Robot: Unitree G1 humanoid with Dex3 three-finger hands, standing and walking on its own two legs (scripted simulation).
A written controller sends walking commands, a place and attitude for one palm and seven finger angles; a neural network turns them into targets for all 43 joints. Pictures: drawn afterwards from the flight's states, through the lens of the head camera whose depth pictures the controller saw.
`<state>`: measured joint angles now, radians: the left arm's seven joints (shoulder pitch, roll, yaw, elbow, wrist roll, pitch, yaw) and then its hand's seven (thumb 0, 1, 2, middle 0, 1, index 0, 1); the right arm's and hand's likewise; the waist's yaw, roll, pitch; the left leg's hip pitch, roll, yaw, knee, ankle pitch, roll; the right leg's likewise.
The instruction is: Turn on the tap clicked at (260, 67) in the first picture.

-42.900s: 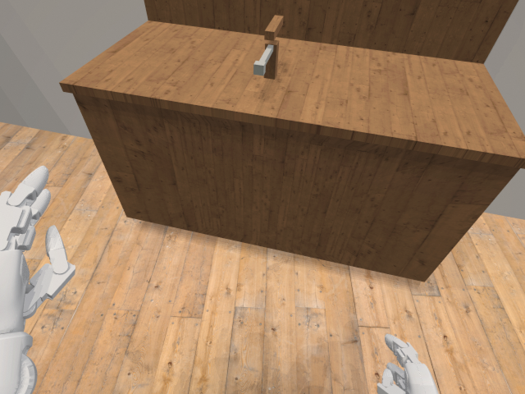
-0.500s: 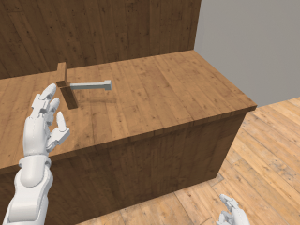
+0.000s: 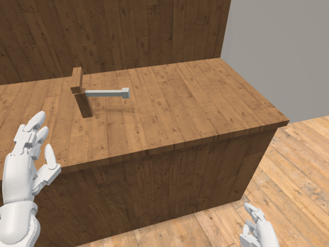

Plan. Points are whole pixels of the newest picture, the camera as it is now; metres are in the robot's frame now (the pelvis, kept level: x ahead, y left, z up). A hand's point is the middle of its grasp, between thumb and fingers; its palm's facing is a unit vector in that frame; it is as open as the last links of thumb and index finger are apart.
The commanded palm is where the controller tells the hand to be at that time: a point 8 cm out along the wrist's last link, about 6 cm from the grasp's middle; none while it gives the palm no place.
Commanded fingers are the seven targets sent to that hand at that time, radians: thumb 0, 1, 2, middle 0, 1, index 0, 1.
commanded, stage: draw the hand back beside the body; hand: left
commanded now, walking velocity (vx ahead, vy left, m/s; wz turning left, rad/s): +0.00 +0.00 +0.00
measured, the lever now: (125, 93) +0.58 +0.22 +0.08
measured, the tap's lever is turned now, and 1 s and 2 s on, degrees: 75 75 75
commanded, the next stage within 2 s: step back with the hand held close in 0.04 s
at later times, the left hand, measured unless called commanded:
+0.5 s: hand (58, 172) +0.20 +0.25 +0.14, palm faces +0.33 -0.85 -0.41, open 7.4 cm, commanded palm +0.15 +0.29 +0.17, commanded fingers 0.00 0.90 0.90 -0.20 -0.30 -0.20 -0.30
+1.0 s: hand (4, 213) +0.11 +0.28 +0.16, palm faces +0.46 -0.81 -0.37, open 7.4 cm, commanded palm +0.05 +0.32 +0.17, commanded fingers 0.00 0.90 0.90 -0.20 -0.30 -0.20 -0.30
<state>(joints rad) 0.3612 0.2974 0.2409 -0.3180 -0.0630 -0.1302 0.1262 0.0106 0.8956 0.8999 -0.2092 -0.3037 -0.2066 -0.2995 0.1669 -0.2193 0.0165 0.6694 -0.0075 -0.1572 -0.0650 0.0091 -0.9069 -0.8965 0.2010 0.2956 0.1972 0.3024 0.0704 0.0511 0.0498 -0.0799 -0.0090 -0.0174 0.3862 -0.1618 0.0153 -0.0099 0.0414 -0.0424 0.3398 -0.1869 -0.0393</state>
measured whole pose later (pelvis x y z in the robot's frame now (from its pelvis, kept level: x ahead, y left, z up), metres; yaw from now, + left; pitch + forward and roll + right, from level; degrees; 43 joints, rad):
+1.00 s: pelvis -0.10 +0.03 -0.02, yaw +2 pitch -3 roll -3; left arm 0.43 0.36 0.34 -0.52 0.00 -0.19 0.17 0.01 0.89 0.90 -0.21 -0.30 -0.21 -0.30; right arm 0.20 -0.22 0.01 0.58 -0.01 -0.08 -0.08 0.01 -0.91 -0.90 0.20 0.30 0.20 0.30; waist 0.02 0.01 0.06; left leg -0.46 -0.02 0.01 0.63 -0.22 0.06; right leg -0.36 0.03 -0.02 0.55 -0.14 0.00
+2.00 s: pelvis -0.41 +0.06 -0.01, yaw -1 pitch -2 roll +0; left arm 0.44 0.42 0.34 -0.55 -0.04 -0.10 0.15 0.01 0.89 0.90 -0.21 -0.30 -0.21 -0.30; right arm 0.23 -0.21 0.01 0.64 -0.01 -0.06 -0.06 0.01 -0.90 -0.90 0.20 0.30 0.20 0.30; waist 0.03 -0.01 -0.01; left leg -0.56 0.05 0.06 0.96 -0.40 -0.02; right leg -0.17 0.07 -0.10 0.48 -0.28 -0.14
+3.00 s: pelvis -0.39 +0.10 -0.01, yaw +0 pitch -1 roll -1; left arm 0.44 0.34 0.31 -0.50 -0.05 -0.13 0.16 0.01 0.90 0.90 -0.21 -0.30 -0.21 -0.30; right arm 0.16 -0.20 0.01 0.58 0.01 -0.11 -0.05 0.01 -0.91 -0.90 0.20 0.30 0.20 0.30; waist 0.01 0.00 0.06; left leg -0.25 0.02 0.07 0.50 -0.24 0.02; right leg -0.18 0.03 -0.08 0.45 -0.26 -0.03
